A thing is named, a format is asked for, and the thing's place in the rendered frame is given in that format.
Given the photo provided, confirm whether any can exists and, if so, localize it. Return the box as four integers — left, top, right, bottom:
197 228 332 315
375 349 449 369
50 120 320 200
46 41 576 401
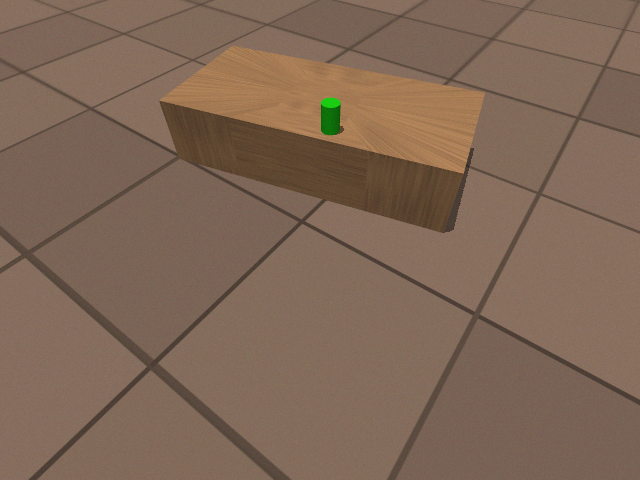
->
321 98 341 135

